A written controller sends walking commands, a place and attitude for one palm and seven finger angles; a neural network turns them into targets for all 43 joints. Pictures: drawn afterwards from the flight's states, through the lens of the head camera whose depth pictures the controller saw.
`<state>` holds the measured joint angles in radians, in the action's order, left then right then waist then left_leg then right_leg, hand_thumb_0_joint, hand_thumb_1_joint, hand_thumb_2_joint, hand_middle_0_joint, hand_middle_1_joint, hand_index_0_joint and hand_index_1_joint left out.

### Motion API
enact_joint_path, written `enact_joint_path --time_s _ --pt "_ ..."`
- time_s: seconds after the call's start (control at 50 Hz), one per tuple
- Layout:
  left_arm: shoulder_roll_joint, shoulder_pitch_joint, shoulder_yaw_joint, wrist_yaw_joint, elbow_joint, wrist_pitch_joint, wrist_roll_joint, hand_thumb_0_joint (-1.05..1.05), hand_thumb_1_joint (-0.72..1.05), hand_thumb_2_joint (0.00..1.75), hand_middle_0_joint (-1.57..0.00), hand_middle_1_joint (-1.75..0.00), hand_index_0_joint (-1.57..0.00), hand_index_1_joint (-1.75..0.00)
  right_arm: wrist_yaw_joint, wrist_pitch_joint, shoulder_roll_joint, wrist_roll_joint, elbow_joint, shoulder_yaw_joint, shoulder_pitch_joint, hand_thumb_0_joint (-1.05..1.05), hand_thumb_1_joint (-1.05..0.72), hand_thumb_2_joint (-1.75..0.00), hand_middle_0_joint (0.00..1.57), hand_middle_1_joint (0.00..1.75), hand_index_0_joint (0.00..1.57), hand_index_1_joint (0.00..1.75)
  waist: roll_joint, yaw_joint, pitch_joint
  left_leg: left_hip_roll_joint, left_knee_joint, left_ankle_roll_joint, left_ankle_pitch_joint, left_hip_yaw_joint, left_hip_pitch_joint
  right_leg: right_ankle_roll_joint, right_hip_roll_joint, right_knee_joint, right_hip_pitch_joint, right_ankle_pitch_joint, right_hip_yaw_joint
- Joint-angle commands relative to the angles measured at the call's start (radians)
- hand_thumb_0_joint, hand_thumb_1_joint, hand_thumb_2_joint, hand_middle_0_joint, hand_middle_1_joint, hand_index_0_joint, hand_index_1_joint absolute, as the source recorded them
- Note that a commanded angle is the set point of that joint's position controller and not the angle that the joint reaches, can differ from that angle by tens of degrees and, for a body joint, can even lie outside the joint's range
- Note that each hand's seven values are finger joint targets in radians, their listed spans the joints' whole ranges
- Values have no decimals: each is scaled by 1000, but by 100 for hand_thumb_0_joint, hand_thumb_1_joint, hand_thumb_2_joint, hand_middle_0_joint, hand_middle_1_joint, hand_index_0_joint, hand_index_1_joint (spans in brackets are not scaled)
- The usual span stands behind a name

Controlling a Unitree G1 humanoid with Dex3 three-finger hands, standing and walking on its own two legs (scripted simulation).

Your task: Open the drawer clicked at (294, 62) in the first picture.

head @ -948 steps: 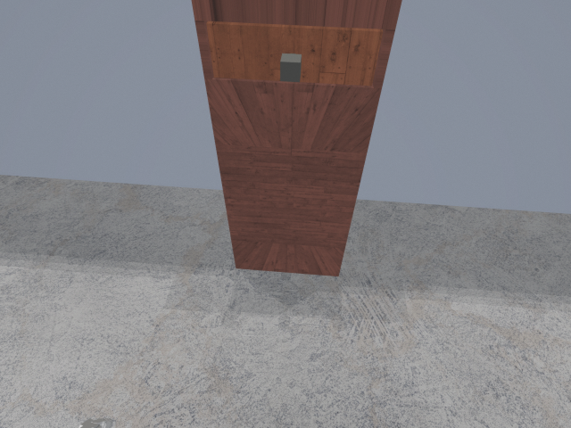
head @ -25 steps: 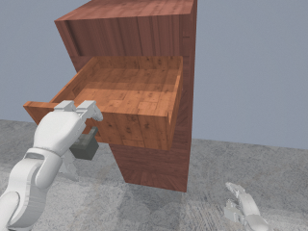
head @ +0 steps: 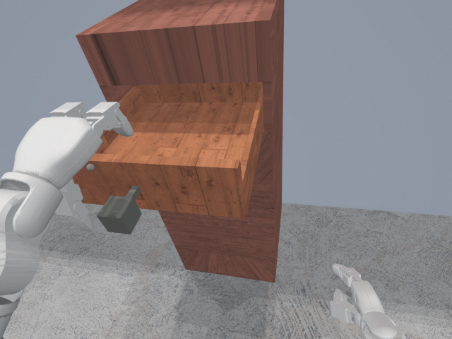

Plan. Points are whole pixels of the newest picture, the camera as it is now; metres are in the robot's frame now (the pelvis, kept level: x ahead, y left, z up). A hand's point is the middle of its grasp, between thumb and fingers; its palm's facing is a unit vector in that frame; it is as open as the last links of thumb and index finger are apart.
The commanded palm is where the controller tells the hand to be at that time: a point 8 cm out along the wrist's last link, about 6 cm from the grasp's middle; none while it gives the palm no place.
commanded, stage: lift the hand off the handle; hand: left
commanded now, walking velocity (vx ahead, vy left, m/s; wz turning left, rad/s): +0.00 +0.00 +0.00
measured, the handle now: (126, 205) +0.28 +0.22 +0.14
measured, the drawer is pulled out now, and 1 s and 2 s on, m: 0.28 0.28 0.28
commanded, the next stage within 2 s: draw the hand back to the body in 0.32 s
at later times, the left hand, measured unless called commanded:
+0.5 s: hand (77, 149) +0.27 +0.23 +0.27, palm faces +0.22 -0.02 -0.98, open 13.9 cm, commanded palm +0.20 +0.24 +0.34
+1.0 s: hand (38, 167) +0.23 +0.27 +0.27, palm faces +0.23 -0.01 -0.97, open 13.9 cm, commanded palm +0.17 +0.27 +0.34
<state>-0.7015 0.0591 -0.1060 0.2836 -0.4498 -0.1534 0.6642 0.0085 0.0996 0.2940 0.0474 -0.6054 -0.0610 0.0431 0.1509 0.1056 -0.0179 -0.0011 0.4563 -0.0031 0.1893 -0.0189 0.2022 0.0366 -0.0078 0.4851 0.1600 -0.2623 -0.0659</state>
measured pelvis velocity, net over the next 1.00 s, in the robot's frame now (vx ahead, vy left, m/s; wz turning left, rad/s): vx -0.01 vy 0.02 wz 0.01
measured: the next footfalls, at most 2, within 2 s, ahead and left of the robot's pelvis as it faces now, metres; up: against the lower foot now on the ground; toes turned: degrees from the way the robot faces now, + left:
none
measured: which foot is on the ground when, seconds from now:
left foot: down 0.00-1.00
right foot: down 0.00-1.00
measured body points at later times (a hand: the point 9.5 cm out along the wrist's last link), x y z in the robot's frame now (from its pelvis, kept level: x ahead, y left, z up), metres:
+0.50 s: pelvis -0.01 +0.01 +0.00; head -0.03 -0.05 +0.44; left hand +0.25 +0.23 +0.33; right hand +0.24 -0.18 -0.08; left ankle +0.04 +0.12 -0.74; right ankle +0.01 -0.09 -0.74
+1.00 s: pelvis -0.01 +0.02 +0.00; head -0.03 -0.03 +0.44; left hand +0.21 +0.26 +0.32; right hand +0.24 -0.16 -0.08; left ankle +0.04 +0.12 -0.74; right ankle +0.01 -0.09 -0.74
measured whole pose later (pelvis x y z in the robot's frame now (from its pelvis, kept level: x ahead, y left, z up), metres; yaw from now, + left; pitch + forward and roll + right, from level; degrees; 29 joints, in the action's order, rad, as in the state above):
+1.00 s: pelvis -0.01 +0.02 +0.00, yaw +0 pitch -3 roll +0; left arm -0.80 0.07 -0.22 0.36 -0.51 -0.17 0.58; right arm 0.00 0.08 0.28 0.06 -0.59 -0.08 0.04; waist 0.14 0.13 -0.01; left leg -0.02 0.49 -0.03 0.19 -0.02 0.26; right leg 0.01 0.01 0.50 0.20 -0.25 -0.06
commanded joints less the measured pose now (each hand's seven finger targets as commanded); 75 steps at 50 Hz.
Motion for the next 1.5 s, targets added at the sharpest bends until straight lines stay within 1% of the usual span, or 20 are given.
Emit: enact_joint_path --time_s 0.0,0.12,0.18,0.22,0.28,0.34,0.38,0.42,0.66,0.82,1.0,1.02,1.04,1.06,1.12,1.14,1.22,1.3,1.32,1.48 --pt "-287 312 -231 -23 -64 -14 -8 0 -50 30 -30 -120 -30 -120 -7 -59 77 5 177 27 -216 0 -90 -90 20 30 20 30 -134 10 -138 -19 -41 -15 -94 8 -12 -44 31 -105 -6 115 60" --pt "-293 373 -214 15 -143 -20 -42 0 -50 30 -30 -120 -30 -120 -8 -81 81 20 191 32 -239 0 -90 -90 20 30 20 30 -53 5 -211 -19 -23 -13 -133 21 -48 -35 29 -85 -26 174 70" --pt "-283 429 -180 39 -62 -35 -21 0 -50 30 -30 -120 -30 -120 -9 -78 79 14 180 26 -221 0 -90 -90 20 30 20 30 -123 -2 -147 -19 -40 -15 -84 19 -8 -42 30 -92 22 101 52" --pt "-327 441 -219 40 -47 -44 -29 0 -50 30 -30 -120 -30 -120 -11 -82 89 23 175 32 -225 0 -90 -90 20 30 20 30 -91 3 -174 -12 -29 -12 -85 24 -15 -34 28 -94 9 105 71" --pt "-261 452 -159 61 -27 -48 -16 0 -50 30 -30 -120 -30 -120 -3 -72 76 18 187 22 -223 0 -90 -90 20 30 20 30 -122 7 -163 -16 -46 -13 -80 23 5 -35 29 -80 17 90 47" --pt "-288 511 -166 67 -72 -49 -4 0 -50 30 -30 -120 -30 -120 6 -68 73 16 197 15 -235 0 -90 -90 20 30 20 30 -98 15 -229 -24 -37 -10 -96 26 -1 -28 31 -68 -16 94 55" --pt "-261 486 -150 66 -34 -48 -6 0 -50 30 -30 -120 -30 -120 3 -68 72 18 195 20 -224 0 -90 -90 20 30 20 30 -124 5 -179 -15 -44 -14 -57 19 7 -34 28 -80 23 52 49" --pt "-348 452 -242 49 -76 -36 -17 0 -50 30 -30 -120 -30 -120 1 -67 83 17 192 28 -223 0 -90 -90 20 30 20 30 -93 23 -235 -8 -35 -12 -87 26 -7 -26 28 -72 -22 90 64" --pt "-283 391 -201 45 -127 -27 -29 0 -50 30 -30 -120 -30 -120 -7 -74 65 13 207 20 -228 0 -90 -90 20 30 20 30 -85 13 -208 -11 -40 -11 -60 30 -16 -28 25 -67 23 40 44" --pt "-378 291 -321 21 -186 -14 -59 0 -50 30 -30 -120 -30 -120 -13 -80 79 15 191 28 -217 0 -90 -90 20 30 20 30 -49 29 -198 4 -46 -5 -77 46 -20 -21 20 -74 8 65 45" --pt "-336 214 -293 64 -203 -16 -83 0 -50 30 -30 -120 -30 -120 -16 -79 76 10 208 17 -223 0 -90 -90 20 30 20 30 -85 25 -169 -5 -58 -9 -52 38 -23 -33 19 -83 39 37 21" --pt "31 352 -332 -97 -444 159 -676 0 -47 32 -30 -118 -30 -118 -37 -167 -13 10 257 24 -124 0 -90 -90 20 30 20 30 -99 -72 -118 27 -63 -17 60 63 -177 8 -5 -185 105 -12 24" --pt "14 125 -367 -198 -211 207 -689 0 -43 33 -29 -115 -29 -115 -61 -204 6 -15 175 6 -87 0 -90 -90 20 30 20 30 -211 -73 -39 59 -98 -14 170 92 -137 6 -10 -174 108 -60 20" --pt "41 43 -414 -246 -263 235 -755 0 -40 34 -29 -113 -29 -113 -69 -216 21 -16 157 13 -99 0 -90 -90 20 30 20 30 -290 -51 -23 59 -118 -18 162 90 -111 -4 -7 -202 81 -59 14" --pt "-69 162 -539 -336 -333 327 -784 0 -29 39 -29 -107 -29 -107 -90 -259 35 -34 71 29 -86 0 -90 -90 20 30 20 30 -86 -45 -68 43 -112 -17 138 46 -142 -8 16 -229 27 -63 45" --pt "4 210 -499 -350 -336 348 -788 0 -26 40 -28 -104 -28 -104 -91 -270 9 -39 77 25 -81 0 -90 -90 20 30 20 30 -9 -38 -101 36 -126 -15 124 42 -148 -2 23 -227 1 -54 42" --pt "90 141 -445 -369 -177 351 -788 0 -12 47 -27 -95 -27 -95 -90 -275 15 -39 51 38 -62 0 -90 -90 20 30 20 30 -25 -40 15 39 -150 -13 61 35 -128 0 11 -241 -12 -1 32" --pt "121 114 -399 -373 -335 374 -780 0 2 52 -26 -86 -26 -86 -78 -286 19 -45 74 50 -67 0 -90 -90 20 30 20 30 7 -33 -94 32 -120 -21 -79 27 -183 1 14 -200 -72 127 40" --pt "122 75 -399 -374 -343 375 -782 0 6 54 -26 -84 -26 -84 -76 -290 27 -47 77 52 -70 0 -90 -90 20 30 20 30 -45 -29 -92 36 -114 -23 -116 29 -182 1 10 -195 -83 163 34" --pt "46 -94 -539 -393 -401 388 -785 0 34 66 -24 -66 -24 -66 -68 -273 24 -39 76 78 -36 0 -90 -90 20 30 20 30 -52 -30 -117 43 -65 -11 -238 10 -173 1 15 -159 -93 315 34"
